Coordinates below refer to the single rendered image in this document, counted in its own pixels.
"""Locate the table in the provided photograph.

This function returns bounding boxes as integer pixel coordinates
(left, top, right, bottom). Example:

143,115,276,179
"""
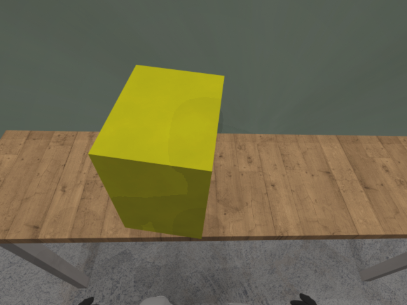
0,130,407,288

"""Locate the carton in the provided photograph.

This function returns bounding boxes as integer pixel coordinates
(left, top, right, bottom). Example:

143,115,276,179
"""
88,65,224,239

